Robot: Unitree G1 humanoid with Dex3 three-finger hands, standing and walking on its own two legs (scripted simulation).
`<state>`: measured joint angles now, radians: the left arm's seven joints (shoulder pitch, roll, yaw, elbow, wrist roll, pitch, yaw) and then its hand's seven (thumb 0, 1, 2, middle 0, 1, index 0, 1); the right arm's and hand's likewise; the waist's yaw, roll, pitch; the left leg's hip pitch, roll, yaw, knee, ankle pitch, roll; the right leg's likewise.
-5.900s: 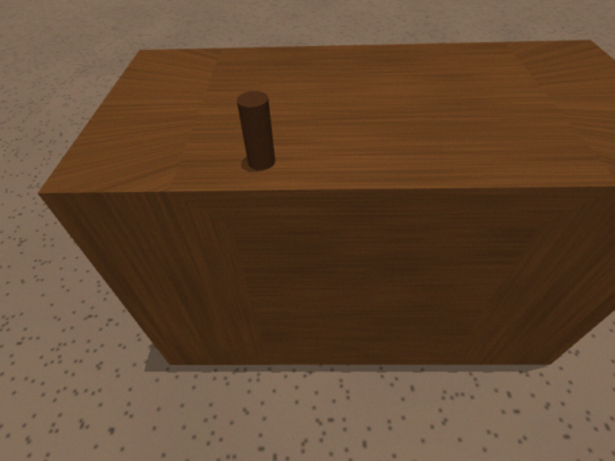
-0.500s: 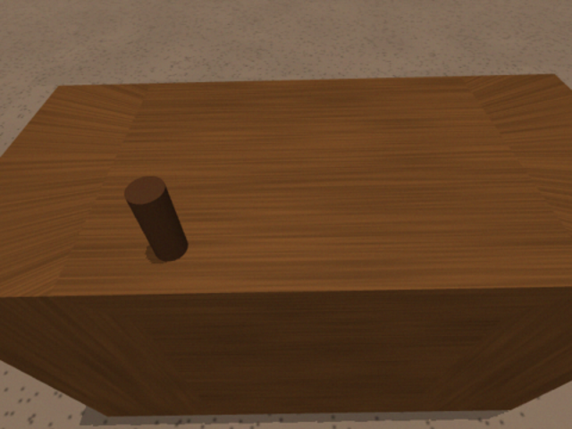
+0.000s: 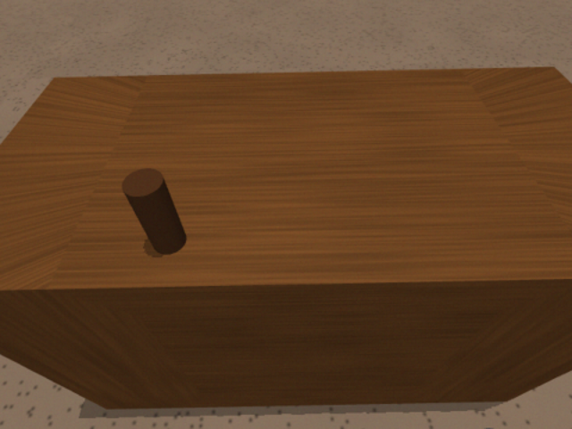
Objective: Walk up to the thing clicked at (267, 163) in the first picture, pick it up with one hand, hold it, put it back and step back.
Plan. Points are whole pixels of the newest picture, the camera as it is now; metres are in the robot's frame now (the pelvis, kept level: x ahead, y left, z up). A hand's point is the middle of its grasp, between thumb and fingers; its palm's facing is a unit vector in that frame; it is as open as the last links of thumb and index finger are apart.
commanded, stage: rise first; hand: left
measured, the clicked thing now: (157, 214) +0.39 +0.21 +0.09
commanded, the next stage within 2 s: go down in 1.92 s
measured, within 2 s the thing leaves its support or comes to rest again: neither
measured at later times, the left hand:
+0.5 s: hand (125, 388) +0.20 +0.25 -0.05, palm faces +0.25 -0.90 -0.36, open 16.5 cm
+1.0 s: hand (79, 355) +0.19 +0.24 +0.09, palm faces +0.32 -0.84 -0.43, open 17.5 cm
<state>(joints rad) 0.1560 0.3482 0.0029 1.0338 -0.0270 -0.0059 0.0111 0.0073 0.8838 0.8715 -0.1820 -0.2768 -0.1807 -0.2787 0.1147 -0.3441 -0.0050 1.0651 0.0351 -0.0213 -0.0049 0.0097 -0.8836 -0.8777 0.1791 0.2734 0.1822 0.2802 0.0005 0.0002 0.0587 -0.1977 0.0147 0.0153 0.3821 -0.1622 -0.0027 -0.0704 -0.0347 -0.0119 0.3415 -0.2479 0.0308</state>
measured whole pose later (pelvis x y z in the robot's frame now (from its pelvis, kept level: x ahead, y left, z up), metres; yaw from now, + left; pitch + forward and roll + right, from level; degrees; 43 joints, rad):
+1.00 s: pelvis +0.00 -0.02 +0.00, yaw +0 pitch -3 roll +0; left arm 0.45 0.34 0.28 -0.16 -0.05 -0.18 0.03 -0.01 -0.53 0.00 -0.05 -0.04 -0.06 -0.04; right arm 0.23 -0.25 -0.15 0.65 0.02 -0.06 -0.04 -0.01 0.50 -0.02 0.05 0.05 0.05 0.05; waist 0.06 0.06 0.05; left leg -0.16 0.03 0.01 0.39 -0.18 -0.02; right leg -0.05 -0.02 -0.01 0.39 -0.29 0.01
